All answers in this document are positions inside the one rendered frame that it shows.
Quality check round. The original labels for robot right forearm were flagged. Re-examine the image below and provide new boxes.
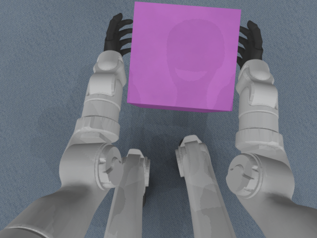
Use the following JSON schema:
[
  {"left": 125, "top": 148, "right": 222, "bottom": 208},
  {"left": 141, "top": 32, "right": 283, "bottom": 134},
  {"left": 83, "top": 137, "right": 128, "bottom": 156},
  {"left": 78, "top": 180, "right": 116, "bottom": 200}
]
[{"left": 235, "top": 59, "right": 291, "bottom": 170}]

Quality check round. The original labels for carton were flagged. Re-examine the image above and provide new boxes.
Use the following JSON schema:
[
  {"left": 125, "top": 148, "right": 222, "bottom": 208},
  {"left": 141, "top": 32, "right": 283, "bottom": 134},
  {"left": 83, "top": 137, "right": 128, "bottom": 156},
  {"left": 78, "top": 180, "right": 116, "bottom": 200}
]
[{"left": 127, "top": 1, "right": 241, "bottom": 113}]

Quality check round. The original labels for robot left hand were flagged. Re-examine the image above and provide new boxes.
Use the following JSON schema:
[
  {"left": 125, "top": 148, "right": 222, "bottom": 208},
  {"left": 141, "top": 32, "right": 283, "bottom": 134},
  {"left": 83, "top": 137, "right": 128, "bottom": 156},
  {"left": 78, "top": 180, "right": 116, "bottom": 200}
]
[{"left": 104, "top": 13, "right": 133, "bottom": 57}]

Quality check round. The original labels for left robot shin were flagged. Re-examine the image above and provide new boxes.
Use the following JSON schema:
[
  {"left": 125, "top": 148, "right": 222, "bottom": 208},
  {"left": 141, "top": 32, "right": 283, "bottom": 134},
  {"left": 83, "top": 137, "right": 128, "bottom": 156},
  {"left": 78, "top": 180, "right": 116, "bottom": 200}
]
[{"left": 121, "top": 149, "right": 146, "bottom": 194}]

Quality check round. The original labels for robot right upper arm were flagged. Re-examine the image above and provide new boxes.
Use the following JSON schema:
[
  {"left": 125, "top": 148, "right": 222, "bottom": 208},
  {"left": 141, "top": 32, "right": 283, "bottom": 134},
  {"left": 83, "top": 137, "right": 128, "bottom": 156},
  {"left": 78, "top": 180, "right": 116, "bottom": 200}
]
[{"left": 226, "top": 152, "right": 317, "bottom": 238}]

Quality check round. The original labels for left robot foot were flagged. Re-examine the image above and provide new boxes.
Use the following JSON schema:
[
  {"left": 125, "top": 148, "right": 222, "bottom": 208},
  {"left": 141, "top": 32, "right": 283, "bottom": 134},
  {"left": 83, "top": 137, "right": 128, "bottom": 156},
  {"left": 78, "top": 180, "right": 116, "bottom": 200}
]
[{"left": 143, "top": 186, "right": 147, "bottom": 207}]

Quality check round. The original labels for robot left forearm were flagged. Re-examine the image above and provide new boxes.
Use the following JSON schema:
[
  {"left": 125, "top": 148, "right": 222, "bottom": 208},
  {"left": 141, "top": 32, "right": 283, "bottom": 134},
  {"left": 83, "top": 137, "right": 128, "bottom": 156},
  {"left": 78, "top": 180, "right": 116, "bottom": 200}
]
[{"left": 59, "top": 50, "right": 127, "bottom": 169}]

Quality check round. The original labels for robot left upper arm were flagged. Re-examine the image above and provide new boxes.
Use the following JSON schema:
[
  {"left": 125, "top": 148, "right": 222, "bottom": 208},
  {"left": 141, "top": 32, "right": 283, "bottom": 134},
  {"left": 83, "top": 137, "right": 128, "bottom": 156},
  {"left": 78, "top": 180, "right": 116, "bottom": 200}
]
[{"left": 0, "top": 142, "right": 124, "bottom": 238}]

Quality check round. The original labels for robot right hand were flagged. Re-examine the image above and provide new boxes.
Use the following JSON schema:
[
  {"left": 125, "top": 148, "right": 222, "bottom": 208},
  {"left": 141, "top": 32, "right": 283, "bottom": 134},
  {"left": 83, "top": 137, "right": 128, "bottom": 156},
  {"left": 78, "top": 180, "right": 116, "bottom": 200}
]
[{"left": 237, "top": 20, "right": 264, "bottom": 70}]

